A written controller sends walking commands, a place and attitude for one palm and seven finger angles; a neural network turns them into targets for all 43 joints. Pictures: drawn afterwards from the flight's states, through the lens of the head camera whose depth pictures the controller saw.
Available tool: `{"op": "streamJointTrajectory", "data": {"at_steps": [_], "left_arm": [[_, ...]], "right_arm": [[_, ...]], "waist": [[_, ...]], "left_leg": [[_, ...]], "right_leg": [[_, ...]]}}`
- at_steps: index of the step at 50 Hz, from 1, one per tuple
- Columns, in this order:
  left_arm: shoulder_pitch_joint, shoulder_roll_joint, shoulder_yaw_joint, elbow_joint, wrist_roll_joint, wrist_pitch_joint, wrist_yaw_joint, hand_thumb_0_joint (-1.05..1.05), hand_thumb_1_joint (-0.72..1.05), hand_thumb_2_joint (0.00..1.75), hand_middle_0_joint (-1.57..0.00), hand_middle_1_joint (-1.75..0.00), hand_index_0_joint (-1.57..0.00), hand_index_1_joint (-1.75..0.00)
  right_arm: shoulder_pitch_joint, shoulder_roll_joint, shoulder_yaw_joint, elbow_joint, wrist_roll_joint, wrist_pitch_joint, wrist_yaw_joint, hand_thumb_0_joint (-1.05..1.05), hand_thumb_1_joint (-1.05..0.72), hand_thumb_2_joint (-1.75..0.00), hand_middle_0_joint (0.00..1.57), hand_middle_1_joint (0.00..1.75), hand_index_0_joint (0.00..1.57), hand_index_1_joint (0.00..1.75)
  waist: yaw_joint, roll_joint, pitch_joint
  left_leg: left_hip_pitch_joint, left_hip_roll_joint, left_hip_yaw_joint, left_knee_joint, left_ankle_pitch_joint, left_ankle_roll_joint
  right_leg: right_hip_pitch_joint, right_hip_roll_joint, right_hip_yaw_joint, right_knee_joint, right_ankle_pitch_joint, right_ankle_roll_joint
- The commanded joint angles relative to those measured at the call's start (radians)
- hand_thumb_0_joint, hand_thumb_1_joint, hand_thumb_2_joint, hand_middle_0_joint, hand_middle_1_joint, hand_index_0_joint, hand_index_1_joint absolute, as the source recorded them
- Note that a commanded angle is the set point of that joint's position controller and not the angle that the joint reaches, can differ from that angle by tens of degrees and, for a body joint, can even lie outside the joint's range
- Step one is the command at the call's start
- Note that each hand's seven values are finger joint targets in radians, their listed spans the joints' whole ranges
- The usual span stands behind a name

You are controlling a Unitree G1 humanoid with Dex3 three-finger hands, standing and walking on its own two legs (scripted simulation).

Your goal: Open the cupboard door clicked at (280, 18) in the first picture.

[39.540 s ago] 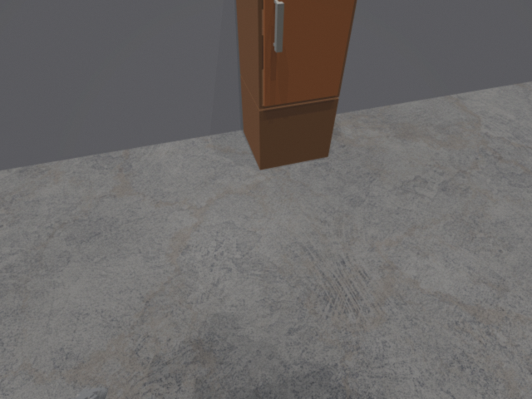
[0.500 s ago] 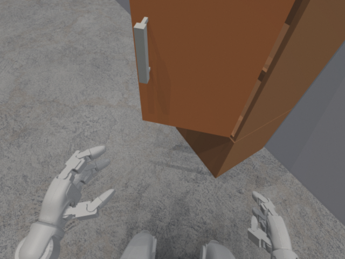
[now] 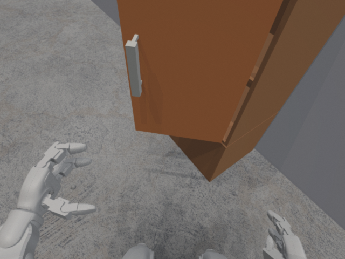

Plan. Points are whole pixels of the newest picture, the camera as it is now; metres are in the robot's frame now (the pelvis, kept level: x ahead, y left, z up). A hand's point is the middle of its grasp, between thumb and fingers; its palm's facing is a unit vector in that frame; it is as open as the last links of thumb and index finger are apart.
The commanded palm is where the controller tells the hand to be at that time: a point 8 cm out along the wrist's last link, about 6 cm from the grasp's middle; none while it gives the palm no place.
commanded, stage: raise the hand with hooked fingers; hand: left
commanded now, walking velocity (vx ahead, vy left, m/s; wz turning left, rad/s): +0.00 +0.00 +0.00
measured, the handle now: (136, 67) +0.62 +0.15 +0.08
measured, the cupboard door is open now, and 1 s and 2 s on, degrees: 46 46 46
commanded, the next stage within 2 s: move the hooked fingers beside the handle in 1.00 s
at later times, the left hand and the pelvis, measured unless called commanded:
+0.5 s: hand (54, 154) +0.29 +0.26 +0.10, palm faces -0.05 -1.00 -0.05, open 14.0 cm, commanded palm +0.27 +0.31 +0.10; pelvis +0.01 -0.01 +0.02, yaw +0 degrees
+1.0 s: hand (57, 153) +0.30 +0.25 +0.10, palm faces -0.06 -1.00 -0.04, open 14.0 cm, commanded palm +0.27 +0.30 +0.10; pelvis +0.01 -0.02 +0.02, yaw -1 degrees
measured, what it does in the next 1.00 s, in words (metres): stands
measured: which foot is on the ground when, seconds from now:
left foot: down 0.00-1.00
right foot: down 0.00-1.00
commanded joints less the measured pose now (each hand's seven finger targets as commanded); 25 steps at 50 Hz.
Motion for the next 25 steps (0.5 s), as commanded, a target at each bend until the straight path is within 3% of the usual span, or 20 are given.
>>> {"op": "streamJointTrajectory", "data": {"at_steps": [1,2,5,8,14,21,25], "left_arm": [[-0.14,0.186,0.118,-0.17,-0.044,-0.051,-0.019,0.0,-0.41,0.34,-0.29,-1.14,-0.29,-1.14],[-0.155,0.192,0.119,-0.169,-0.044,-0.047,-0.025,0.0,-0.43,0.33,-0.29,-1.15,-0.29,-1.15],[-0.198,0.217,0.136,-0.141,-0.046,-0.026,-0.054,0.0,-0.5,0.3,-0.3,-1.2,-0.3,-1.2],[-0.257,0.252,0.169,-0.085,-0.066,-0.006,-0.083,0.0,-0.5,0.3,-0.3,-1.2,-0.3,-1.2],[-0.355,0.307,0.215,-0.038,-0.082,0.001,-0.138,0.0,-0.5,0.3,-0.3,-1.2,-0.3,-1.2],[-0.438,0.347,0.242,0.095,-0.091,0.023,-0.187,0.0,-0.5,0.3,-0.3,-1.2,-0.3,-1.2],[-0.491,0.406,0.281,0.104,-0.091,0.017,-0.202,0.0,-0.5,0.3,-0.3,-1.2,-0.3,-1.2]], "right_arm": [[-0.038,-0.127,-0.048,-0.141,0.007,-0.052,-0.005,0.0,-0.9,-0.9,0.2,0.3,0.2,0.3],[-0.042,-0.128,-0.046,-0.142,0.007,-0.051,-0.004,0.0,-0.9,-0.9,0.2,0.3,0.2,0.3],[-0.034,-0.133,-0.045,-0.142,0.007,-0.045,-0.006,0.0,-0.9,-0.9,0.2,0.3,0.2,0.3],[-0.034,-0.138,-0.038,-0.137,0.004,-0.039,-0.011,0.0,-0.9,-0.9,0.2,0.3,0.2,0.3],[-0.035,-0.14,-0.035,-0.129,0.004,-0.031,-0.015,0.0,-0.9,-0.9,0.2,0.3,0.2,0.3],[-0.026,-0.146,-0.034,-0.121,0.01,-0.018,-0.022,0.0,-0.9,-0.9,0.2,0.3,0.2,0.3],[-0.017,-0.147,-0.035,-0.123,0.009,-0.015,-0.023,0.0,-0.9,-0.9,0.2,0.3,0.2,0.3]], "waist": [[0.008,0.087,-0.193],[0.01,0.114,-0.192],[0.004,0.101,-0.215],[0.003,0.079,-0.179],[0.005,0.076,-0.239],[0.001,0.058,-0.209],[0.013,0.101,-0.248]], "left_leg": [[0.169,-0.018,-0.068,-0.233,0.222,-0.028],[0.175,-0.019,-0.067,-0.236,0.228,-0.029],[0.204,-0.017,-0.064,-0.234,0.287,-0.027],[0.191,-0.021,-0.059,-0.236,0.277,-0.025],[0.229,-0.023,-0.052,-0.241,0.333,-0.022],[0.214,-0.025,-0.038,-0.259,0.288,-0.016],[0.251,-0.026,-0.037,-0.27,0.324,-0.016]], "right_leg": [[0.103,0.061,0.009,-0.136,0.122,-0.04],[0.107,0.06,0.009,-0.138,0.128,-0.041],[0.127,0.064,0.011,-0.144,0.186,-0.041],[0.143,0.07,0.016,-0.161,0.196,-0.044],[0.19,0.067,0.025,-0.175,0.259,-0.044],[0.196,0.062,0.043,-0.215,0.222,-0.04],[0.226,0.062,0.047,-0.217,0.251,-0.045]]}}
